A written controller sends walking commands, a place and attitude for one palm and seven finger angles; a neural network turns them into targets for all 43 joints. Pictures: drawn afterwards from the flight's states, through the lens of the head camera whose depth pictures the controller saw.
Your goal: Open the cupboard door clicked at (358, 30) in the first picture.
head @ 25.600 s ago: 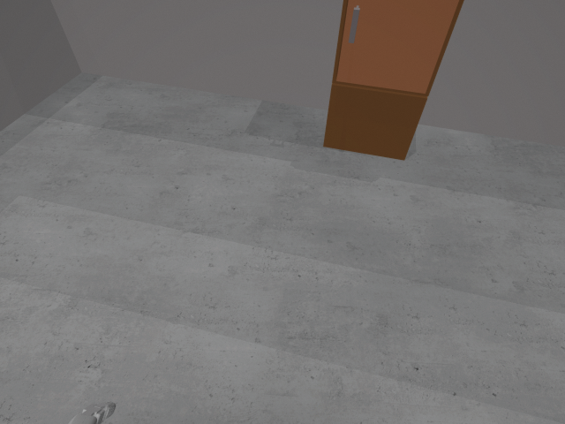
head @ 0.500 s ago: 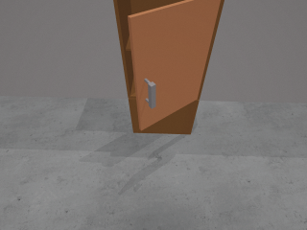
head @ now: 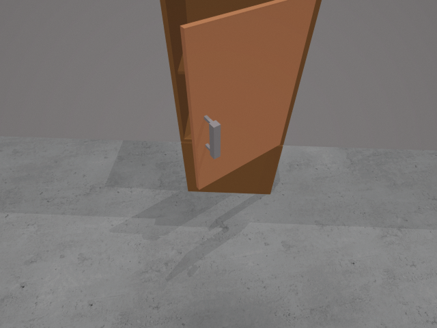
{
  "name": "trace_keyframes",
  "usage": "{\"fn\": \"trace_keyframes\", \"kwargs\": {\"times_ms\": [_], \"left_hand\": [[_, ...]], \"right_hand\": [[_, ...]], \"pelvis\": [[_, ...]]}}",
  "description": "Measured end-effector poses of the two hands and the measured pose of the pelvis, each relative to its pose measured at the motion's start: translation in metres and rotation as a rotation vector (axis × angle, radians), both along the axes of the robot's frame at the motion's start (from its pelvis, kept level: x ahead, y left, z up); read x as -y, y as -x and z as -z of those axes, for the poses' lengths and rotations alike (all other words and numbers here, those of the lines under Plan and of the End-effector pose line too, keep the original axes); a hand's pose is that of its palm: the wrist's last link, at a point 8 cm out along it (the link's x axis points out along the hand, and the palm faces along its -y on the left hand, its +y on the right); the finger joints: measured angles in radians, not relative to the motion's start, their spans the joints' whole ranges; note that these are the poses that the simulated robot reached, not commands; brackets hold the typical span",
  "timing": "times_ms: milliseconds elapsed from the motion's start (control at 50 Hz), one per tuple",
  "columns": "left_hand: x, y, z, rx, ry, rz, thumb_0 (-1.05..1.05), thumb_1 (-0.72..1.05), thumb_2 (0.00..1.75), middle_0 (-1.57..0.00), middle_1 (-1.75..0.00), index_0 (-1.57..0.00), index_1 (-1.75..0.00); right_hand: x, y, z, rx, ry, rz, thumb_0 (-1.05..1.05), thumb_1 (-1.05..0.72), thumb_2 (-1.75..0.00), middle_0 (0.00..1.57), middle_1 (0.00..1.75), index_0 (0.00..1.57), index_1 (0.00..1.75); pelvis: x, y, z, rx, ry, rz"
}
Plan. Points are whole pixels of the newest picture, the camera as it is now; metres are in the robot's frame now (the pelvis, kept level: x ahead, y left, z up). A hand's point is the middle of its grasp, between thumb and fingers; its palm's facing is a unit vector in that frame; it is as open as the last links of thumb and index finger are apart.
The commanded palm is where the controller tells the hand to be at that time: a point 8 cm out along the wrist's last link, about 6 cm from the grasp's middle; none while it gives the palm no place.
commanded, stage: walk to a spot facing it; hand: left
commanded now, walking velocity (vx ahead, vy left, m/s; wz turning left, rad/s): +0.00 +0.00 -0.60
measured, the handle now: (211, 136) +0.65 +0.06 -0.08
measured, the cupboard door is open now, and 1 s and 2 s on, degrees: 38 38 38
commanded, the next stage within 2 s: none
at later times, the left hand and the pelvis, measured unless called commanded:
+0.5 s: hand out of the picture +0.08 +0.16 -0.17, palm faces -0.16 -0.94 -0.32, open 7.4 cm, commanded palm none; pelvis -0.01 -0.04 -0.01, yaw -14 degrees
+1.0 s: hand (152, 325) +0.16 +0.16 -0.19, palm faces -0.43 -0.87 -0.23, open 7.4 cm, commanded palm none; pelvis +0.02 +0.00 -0.01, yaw -31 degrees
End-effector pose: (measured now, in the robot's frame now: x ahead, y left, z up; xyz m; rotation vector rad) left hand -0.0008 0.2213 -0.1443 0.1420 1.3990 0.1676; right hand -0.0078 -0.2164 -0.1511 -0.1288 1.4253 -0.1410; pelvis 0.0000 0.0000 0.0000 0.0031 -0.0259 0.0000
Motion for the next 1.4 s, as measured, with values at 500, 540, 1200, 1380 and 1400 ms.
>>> {"fn": "trace_keyframes", "kwargs": {"times_ms": [500, 540, 1200, 1380, 1400], "left_hand": [[0.016, -0.082, -0.013, 0.097, -0.115, 0.225, 0.01, 0.91, 0.89, -0.2, -0.3, -0.2, -0.29], [0.023, -0.085, -0.016, 0.087, -0.11, 0.249, 0.01, 0.91, 0.89, -0.2, -0.3, -0.2, -0.29], [0.063, -0.256, -0.005, 0.162, 0.011, 0.719, 0.01, 0.91, 0.89, -0.19, -0.3, -0.19, -0.29], [0.153, -0.279, -0.009, 0.268, 0.017, 0.931, 0.01, 0.91, 0.89, -0.19, -0.3, -0.19, -0.29], [0.158, -0.277, -0.011, 0.27, 0.018, 0.94, 0.01, 0.91, 0.89, -0.2, -0.3, -0.2, -0.29]], "right_hand": [[0.075, 0.013, 0.017, 0.087, 0.043, 0.234, 0.01, -0.91, -0.9, 0.2, 0.3, 0.2, 0.3], [0.084, 0.005, 0.008, 0.123, 0.055, 0.253, 0.01, -0.91, -0.9, 0.2, 0.3, 0.2, 0.3], [0.015, 0.084, -0.026, 0.09, 0.169, 0.607, 0.01, -0.9, -0.9, 0.2, 0.3, 0.2, 0.3], [0.012, 0.164, 0.006, 0.013, 0.131, 0.827, 0.01, -0.9, -0.9, 0.2, 0.3, 0.2, 0.3], [0.013, 0.166, 0.005, 0.011, 0.133, 0.843, 0.01, -0.9, -0.9, 0.2, 0.3, 0.2, 0.3]], "pelvis": [[0.04, 0.014, 0.014, -0.019, -0.043, 0.249], [0.043, 0.015, 0.009, -0.026, -0.052, 0.281], [0.006, -0.023, 0.003, -0.066, 0.02, 0.692], [0.029, -0.01, 0.02, -0.037, -0.005, 0.819], [0.03, -0.01, 0.018, -0.033, -0.008, 0.83]]}}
